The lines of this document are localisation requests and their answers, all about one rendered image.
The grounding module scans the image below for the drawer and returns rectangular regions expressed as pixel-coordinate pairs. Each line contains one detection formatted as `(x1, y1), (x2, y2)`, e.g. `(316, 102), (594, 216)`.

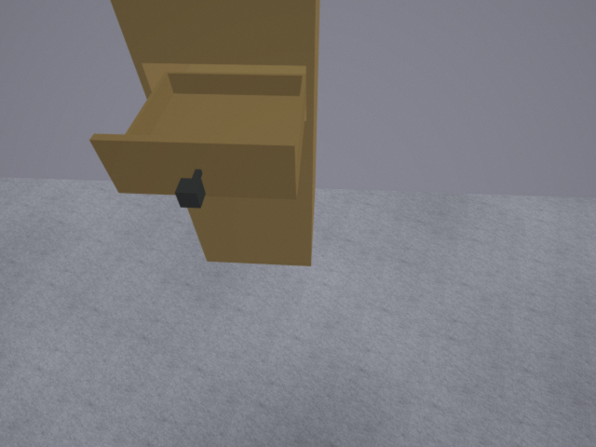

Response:
(89, 72), (306, 199)

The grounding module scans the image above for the cabinet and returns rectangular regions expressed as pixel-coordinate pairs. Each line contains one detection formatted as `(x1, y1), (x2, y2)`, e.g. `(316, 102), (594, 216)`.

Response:
(111, 0), (320, 266)

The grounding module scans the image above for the handle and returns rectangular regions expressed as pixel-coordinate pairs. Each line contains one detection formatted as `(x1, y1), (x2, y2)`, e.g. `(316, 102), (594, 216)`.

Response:
(175, 169), (206, 208)

